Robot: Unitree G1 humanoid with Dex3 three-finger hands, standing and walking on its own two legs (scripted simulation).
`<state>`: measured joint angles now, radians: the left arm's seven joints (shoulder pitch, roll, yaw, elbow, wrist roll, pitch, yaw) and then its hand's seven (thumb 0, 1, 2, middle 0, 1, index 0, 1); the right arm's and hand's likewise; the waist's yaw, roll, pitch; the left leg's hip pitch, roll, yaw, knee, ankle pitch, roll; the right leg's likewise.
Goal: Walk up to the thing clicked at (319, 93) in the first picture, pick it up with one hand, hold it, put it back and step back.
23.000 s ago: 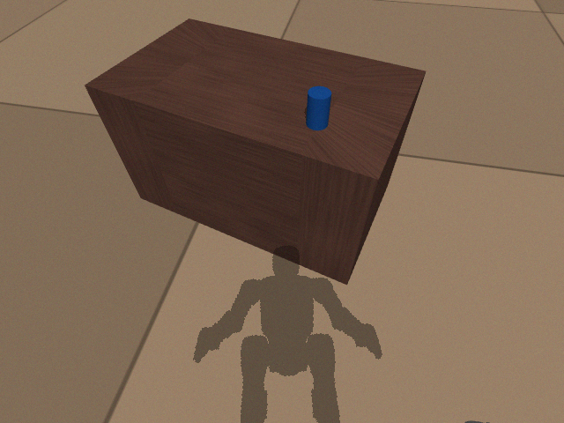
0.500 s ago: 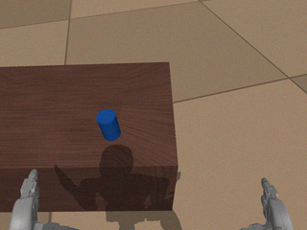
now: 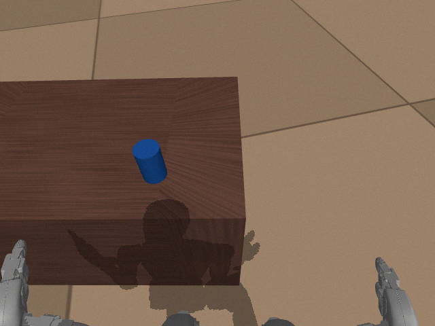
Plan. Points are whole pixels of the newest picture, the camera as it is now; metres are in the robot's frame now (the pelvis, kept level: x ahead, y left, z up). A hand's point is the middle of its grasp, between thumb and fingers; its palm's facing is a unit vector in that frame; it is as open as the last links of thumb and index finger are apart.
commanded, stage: home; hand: left
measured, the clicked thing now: (150, 162) +0.52 +0.20 -0.07
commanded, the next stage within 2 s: none
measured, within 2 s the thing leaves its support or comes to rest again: neither
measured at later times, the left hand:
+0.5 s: hand (126, 290) +0.20 +0.19 -0.05, palm faces +0.09 -0.98 -0.20, open 17.4 cm
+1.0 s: hand (129, 295) +0.19 +0.18 -0.05, palm faces +0.10 -0.97 -0.22, open 17.4 cm
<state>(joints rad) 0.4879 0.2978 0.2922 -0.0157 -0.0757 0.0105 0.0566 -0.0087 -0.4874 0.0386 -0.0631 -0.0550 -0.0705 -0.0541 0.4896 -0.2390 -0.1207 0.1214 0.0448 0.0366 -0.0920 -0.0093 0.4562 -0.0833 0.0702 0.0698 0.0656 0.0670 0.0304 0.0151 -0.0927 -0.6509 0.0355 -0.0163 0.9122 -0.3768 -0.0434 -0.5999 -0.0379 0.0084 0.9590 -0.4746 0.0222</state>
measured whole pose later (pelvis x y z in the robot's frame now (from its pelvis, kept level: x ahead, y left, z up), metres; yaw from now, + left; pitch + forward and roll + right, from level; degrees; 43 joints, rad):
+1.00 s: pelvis +0.01 +0.01 -0.01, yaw -1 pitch +9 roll +0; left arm 0.47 0.19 0.00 0.06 -0.03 0.03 0.07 -0.01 -0.53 0.06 -0.05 -0.05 -0.06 -0.06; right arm 0.48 -0.20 -0.01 0.03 0.03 0.11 -0.08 0.01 -0.90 -0.90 0.20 0.30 0.20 0.30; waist 0.00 0.00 -0.12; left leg -0.70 0.04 0.00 0.97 -0.42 -0.03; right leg -0.64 -0.03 0.02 0.99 -0.50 0.03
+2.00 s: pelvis +0.02 +0.01 -0.01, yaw -1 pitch +9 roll +0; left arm 0.47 0.19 0.00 0.05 -0.03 0.01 0.09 -0.01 -0.54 0.05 -0.05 -0.05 -0.05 -0.05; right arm 0.49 -0.20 -0.01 -0.01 0.03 0.14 -0.09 0.01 -0.90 -0.90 0.20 0.30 0.20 0.30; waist 0.00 0.00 -0.13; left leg -0.71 0.04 0.00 0.98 -0.44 -0.03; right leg -0.65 -0.03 0.03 1.00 -0.52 0.04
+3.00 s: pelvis +0.01 +0.02 +0.03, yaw -1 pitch -2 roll +0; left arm 0.26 0.34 0.02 0.91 0.03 -0.02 0.02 0.00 -0.53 0.07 -0.08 -0.09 -0.08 -0.09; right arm 0.21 -0.33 -0.04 0.96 -0.04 0.00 -0.01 0.01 -0.90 -0.90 0.20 0.30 0.20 0.30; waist 0.00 0.01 0.05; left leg -0.35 0.04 0.00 0.72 -0.33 -0.02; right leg -0.28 -0.04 0.01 0.71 -0.39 0.04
